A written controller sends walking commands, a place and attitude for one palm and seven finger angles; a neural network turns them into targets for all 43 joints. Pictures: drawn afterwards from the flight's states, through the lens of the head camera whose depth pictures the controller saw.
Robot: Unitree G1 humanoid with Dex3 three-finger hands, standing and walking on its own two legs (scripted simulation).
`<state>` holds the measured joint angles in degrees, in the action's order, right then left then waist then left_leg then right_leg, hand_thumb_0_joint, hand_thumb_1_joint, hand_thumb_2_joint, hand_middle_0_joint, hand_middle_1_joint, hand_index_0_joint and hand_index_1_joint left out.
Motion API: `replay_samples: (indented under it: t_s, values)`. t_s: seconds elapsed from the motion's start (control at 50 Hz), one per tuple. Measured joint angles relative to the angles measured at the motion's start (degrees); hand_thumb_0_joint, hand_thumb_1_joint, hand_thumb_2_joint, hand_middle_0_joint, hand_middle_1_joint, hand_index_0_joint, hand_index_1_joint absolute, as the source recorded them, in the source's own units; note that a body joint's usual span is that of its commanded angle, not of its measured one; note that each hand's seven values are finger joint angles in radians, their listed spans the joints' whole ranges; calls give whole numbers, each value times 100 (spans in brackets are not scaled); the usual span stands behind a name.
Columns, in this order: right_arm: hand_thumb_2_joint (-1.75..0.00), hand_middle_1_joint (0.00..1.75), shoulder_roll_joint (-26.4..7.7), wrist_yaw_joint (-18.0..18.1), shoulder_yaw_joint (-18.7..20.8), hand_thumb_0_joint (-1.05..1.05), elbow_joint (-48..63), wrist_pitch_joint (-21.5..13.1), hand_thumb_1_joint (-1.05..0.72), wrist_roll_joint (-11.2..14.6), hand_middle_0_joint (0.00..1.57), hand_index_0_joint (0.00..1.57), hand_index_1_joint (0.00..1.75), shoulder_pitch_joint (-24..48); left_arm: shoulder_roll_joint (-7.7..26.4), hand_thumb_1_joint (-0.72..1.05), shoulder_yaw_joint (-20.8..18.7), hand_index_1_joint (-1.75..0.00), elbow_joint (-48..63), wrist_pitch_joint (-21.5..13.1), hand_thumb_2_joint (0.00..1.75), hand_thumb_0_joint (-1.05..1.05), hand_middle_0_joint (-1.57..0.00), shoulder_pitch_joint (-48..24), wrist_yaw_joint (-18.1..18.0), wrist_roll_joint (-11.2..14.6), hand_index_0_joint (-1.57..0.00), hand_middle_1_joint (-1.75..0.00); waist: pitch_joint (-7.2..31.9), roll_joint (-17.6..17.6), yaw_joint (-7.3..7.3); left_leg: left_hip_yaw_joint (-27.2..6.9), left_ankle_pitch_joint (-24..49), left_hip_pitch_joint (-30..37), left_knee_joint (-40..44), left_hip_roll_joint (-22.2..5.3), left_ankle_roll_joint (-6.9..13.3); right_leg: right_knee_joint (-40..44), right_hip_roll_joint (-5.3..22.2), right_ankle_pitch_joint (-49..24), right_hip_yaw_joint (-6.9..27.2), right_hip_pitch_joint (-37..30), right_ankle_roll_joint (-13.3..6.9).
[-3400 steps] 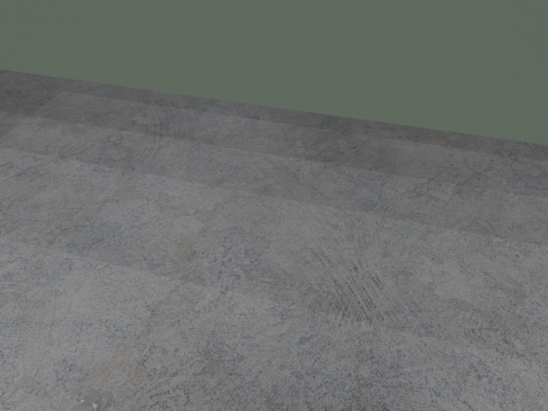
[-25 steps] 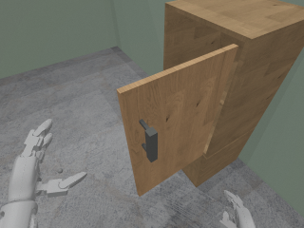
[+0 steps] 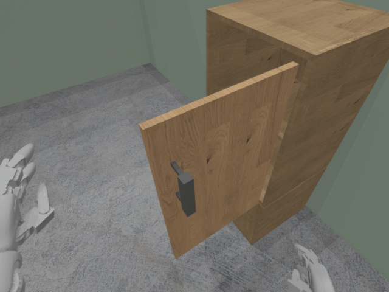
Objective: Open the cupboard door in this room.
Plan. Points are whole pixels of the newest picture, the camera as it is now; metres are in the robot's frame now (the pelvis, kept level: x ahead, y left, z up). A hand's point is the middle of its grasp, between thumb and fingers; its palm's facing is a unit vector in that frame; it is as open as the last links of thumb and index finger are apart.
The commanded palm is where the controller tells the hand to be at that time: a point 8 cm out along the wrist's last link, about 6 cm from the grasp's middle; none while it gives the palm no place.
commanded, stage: draw the hand back to the body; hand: left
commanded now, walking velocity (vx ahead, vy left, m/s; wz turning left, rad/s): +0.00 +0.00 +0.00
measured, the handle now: (182, 188) +0.31 +0.07 +0.06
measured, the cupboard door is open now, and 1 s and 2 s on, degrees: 91 91 91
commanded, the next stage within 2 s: step back with the hand held close in 0.20 s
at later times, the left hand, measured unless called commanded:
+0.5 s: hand (47, 215) +0.18 +0.26 +0.15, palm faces +0.38 -0.79 -0.47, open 7.4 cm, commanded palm +0.12 +0.30 +0.17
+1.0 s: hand out of the picture +0.08 +0.30 +0.15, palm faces +0.42 -0.75 -0.51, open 7.4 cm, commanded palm +0.01 +0.34 +0.17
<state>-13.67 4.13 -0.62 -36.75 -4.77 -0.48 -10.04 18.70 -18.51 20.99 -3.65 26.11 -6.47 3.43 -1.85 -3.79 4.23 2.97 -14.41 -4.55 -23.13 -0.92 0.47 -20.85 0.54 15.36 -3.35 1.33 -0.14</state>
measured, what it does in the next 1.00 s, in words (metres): shifts its weight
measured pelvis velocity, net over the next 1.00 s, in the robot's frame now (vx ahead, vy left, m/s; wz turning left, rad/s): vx -0.11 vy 0.03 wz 0.04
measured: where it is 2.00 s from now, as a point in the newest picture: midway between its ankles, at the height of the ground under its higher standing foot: outside the picture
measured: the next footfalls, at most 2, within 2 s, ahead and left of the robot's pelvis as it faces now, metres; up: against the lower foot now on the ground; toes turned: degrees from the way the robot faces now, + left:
right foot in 1.62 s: -0.28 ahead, -0.04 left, +0.00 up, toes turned -6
left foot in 1.76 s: -0.15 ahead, +0.12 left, +0.00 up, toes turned -2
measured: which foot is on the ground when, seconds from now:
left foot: down 0.00-1.00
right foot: down 0.00-1.00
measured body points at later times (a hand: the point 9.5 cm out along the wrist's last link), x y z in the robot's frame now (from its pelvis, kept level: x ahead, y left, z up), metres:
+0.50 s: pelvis -0.02 +0.00 +0.00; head -0.01 -0.02 +0.45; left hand +0.15 +0.30 +0.18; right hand +0.17 -0.23 -0.09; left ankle -0.02 +0.11 -0.74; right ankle -0.04 -0.11 -0.74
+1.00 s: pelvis -0.11 +0.03 -0.02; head -0.09 +0.05 +0.43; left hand +0.05 +0.34 +0.17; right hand +0.06 -0.20 -0.10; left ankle -0.02 +0.11 -0.74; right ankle -0.04 -0.11 -0.74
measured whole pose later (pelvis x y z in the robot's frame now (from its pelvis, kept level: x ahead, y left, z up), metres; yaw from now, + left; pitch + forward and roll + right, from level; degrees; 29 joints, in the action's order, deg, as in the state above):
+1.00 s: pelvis -0.11 +0.03 -0.02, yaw +2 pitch -2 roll -2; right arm -12.0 4.7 0.2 -31.2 -3.5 0.4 -12.3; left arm 24.2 -24.8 30.2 -10.7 30.9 -8.1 0.8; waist -5.1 -0.8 -0.1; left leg 2.4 -9.3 -23.4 -34.1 0.5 3.9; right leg -33.4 -0.3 14.0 0.2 19.8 1.2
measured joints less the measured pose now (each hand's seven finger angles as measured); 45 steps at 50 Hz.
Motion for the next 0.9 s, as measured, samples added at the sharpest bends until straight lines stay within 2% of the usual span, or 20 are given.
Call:
replay_samples:
  t_s: [0.12,0.36,0.48,0.66,0.76,0.9]
  values:
    - [-90,30,49,18,-4,2,-10,19,-90,-3,20,20,30,-17,24,87,76,-30,8,26,89,1,-21,56,39,1,-21,-30,0,36,-8,-1,19,10,18,-35,-30,15,-36,-16,1,-5,-33]
    - [-90,30,57,24,-15,2,-25,26,-90,32,20,20,30,-38,56,89,-31,-30,18,-51,89,1,-21,-4,46,25,-21,-30,-14,-32,-36,-29,77,-33,-8,-78,-49,55,-81,-96,-24,-1,-57]
    - [-90,30,19,17,4,2,213,273,-90,46,20,20,30,100,245,89,-260,-30,230,-318,90,1,-21,208,79,-11,-21,-30,-23,-13,-247,-41,112,-561,-219,-123,-25,3,-117,-229,-31,459,-34]
    - [-90,30,3,107,173,2,454,519,-90,120,20,20,30,128,525,89,-229,-30,656,-268,89,1,-21,668,51,-9,-21,-30,-187,187,-375,132,254,-1027,-386,-45,105,-330,-12,-346,135,1054,86]
    - [-90,30,76,118,159,2,525,492,-90,122,20,20,30,52,697,89,-429,-30,912,-392,89,1,-21,691,-50,-22,-21,-30,-212,349,-391,158,332,-1259,-553,-8,184,-512,35,-426,159,1292,140]
    - [-90,30,120,81,94,2,611,286,-90,103,20,20,30,-94,616,89,-583,-30,929,-615,89,1,-21,641,-155,-151,-21,-30,-224,362,-430,107,425,-1652,-878,63,316,-894,56,-404,204,1667,192]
